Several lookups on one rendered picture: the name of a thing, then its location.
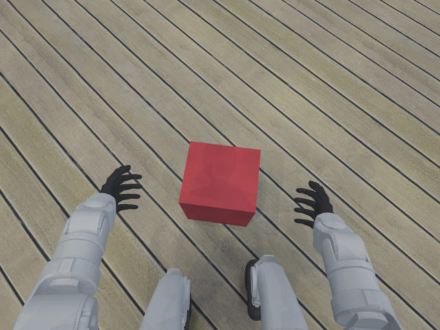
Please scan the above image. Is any carton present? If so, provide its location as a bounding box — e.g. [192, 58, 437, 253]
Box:
[179, 141, 261, 227]

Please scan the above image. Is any robot right shin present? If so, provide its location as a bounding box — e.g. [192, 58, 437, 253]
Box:
[252, 255, 277, 306]

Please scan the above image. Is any robot right forearm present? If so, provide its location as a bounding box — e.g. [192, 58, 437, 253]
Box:
[313, 212, 404, 330]

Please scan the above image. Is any robot right hand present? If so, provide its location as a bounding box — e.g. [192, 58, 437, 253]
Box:
[294, 180, 333, 229]

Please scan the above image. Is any robot left forearm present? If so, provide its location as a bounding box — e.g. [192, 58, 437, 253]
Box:
[12, 193, 116, 330]

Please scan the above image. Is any robot left upper arm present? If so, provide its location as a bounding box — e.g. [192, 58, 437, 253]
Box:
[16, 294, 98, 330]

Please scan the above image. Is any robot left hand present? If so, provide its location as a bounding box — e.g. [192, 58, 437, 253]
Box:
[100, 165, 142, 212]

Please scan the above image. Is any robot right thigh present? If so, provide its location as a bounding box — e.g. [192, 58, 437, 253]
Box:
[250, 262, 309, 330]

